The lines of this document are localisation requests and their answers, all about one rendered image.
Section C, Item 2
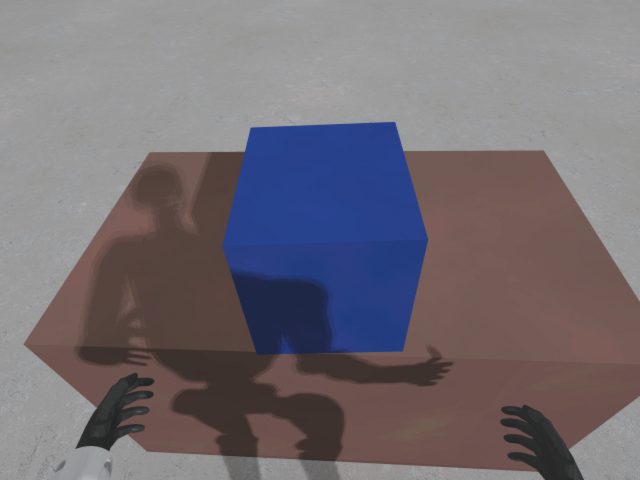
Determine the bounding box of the left robot hand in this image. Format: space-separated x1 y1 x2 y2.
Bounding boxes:
76 373 154 451

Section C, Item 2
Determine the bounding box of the right robot hand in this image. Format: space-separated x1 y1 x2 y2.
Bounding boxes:
500 405 584 480

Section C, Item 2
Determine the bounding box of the carton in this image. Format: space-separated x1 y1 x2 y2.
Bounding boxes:
222 122 428 355

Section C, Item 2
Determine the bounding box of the left robot forearm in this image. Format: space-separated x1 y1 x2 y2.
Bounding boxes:
48 446 112 480

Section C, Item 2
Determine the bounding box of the pedestal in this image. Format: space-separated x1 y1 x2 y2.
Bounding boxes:
24 150 640 472

